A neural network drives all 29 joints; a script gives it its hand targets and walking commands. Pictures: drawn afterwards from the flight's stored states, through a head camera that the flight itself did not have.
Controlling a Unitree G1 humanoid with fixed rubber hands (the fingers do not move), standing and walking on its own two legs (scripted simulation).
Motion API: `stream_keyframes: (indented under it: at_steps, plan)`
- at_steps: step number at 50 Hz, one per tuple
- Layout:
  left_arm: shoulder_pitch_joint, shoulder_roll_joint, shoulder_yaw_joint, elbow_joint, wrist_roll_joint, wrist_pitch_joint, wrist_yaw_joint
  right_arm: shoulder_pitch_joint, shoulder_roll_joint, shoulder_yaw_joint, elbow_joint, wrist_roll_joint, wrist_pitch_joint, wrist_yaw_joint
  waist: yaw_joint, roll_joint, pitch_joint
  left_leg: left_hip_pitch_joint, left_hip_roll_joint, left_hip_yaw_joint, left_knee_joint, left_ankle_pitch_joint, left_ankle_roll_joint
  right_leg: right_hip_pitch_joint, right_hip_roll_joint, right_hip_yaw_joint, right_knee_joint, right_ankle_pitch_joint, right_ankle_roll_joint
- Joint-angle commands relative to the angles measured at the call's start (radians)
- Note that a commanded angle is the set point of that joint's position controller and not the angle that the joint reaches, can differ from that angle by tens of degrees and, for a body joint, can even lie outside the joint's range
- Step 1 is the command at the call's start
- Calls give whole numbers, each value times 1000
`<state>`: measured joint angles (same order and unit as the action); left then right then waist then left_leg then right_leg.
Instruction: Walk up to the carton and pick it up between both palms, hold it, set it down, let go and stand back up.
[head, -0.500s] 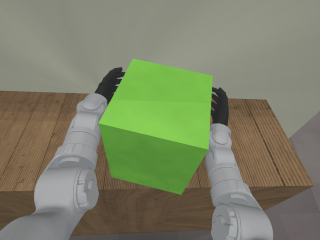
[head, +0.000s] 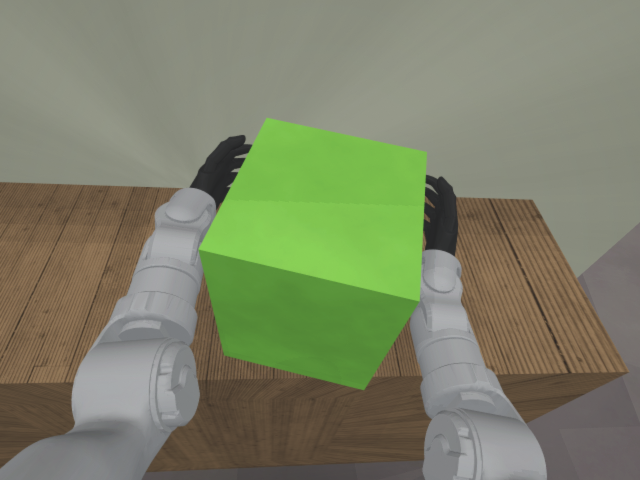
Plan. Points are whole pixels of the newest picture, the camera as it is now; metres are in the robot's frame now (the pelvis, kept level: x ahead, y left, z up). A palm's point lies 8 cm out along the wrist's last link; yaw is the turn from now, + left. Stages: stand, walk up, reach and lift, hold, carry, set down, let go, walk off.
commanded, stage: reach and lift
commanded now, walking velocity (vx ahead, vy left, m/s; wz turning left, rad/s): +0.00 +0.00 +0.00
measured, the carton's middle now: (317, 261) +0.37 -0.05 +0.06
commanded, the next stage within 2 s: none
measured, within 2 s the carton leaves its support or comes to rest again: leaves its support in 0.30 s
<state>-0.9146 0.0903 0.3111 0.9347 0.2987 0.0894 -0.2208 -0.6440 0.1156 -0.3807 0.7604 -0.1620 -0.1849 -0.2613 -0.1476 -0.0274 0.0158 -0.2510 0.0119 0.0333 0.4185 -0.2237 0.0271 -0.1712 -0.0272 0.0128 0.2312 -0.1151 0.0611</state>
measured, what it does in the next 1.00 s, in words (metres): stands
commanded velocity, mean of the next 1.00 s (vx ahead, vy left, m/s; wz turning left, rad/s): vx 0.00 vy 0.00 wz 0.00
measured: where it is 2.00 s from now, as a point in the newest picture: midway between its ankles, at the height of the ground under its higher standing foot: outside the picture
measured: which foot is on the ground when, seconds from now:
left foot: down 0.00-1.00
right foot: down 0.00-1.00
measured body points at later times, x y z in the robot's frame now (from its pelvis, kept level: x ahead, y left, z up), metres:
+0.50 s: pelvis -0.02 +0.00 +0.00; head +0.00 +0.02 +0.45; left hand +0.44 +0.08 +0.14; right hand +0.36 -0.20 +0.13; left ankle -0.01 +0.09 -0.75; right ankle +0.00 -0.16 -0.75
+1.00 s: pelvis -0.02 +0.00 +0.00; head -0.05 +0.02 +0.45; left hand +0.41 +0.09 +0.20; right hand +0.37 -0.20 +0.19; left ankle -0.01 +0.09 -0.75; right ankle +0.00 -0.16 -0.75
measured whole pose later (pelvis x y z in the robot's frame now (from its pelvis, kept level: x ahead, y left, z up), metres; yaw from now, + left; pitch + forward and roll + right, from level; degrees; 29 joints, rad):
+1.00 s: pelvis -0.02 +0.00 +0.00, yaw +0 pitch -5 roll -2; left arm -0.85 0.04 0.30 0.63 0.30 0.38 -0.08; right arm -0.79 -0.02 -0.21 0.80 -0.02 0.01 -0.20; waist -0.14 -0.03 0.02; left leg -0.12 0.01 0.03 0.40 -0.20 0.03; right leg -0.05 -0.03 0.01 0.23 -0.10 0.06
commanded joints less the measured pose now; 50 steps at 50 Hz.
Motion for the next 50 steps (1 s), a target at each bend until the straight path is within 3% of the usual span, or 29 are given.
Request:
stream_keyframes:
  at_steps: [1,11,16,21,32,38,44,50]
  plan:
    - [-468,-594,-224,-101,44,-73,12,-535,528,397,27,-29,-130,134,40,80,-537,384,-11,46,-37,559,-92,136,89,-171,16,353,-32]
    - [-450,-592,-224,-108,51,-55,38,-578,489,437,51,14,-118,155,89,61,-481,392,-10,51,-69,502,-77,142,86,-163,-6,253,-37]
    - [-509,-639,-296,-177,-5,-52,65,-642,494,469,16,55,-93,170,83,72,-539,413,-5,34,-66,506,-84,115,90,-163,-6,206,-40]
    - [-490,-659,-299,-188,-19,-16,83,-662,493,505,17,106,-46,180,93,59,-534,398,-10,29,-84,444,-74,126,86,-147,-15,162,-40]
    - [-550,-669,-300,-319,-50,77,107,-726,471,541,-24,197,66,209,96,51,-518,382,-19,15,-117,367,-64,168,87,-136,-16,95,-40]
    - [-544,-653,-257,-358,-31,146,108,-744,455,547,-25,227,116,220,115,24,-476,372,-28,21,-136,337,-52,209,86,-129,-16,86,-36]
    - [-532,-647,-235,-422,-12,224,108,-764,442,571,-42,267,163,225,131,14,-437,383,-31,21,-138,372,-51,248,90,-130,-7,105,-32]
    - [-501,-648,-233,-465,1,310,105,-791,415,587,-79,299,208,223,127,4,-383,383,-30,15,-136,377,-53,254,96,-134,-2,100,-31]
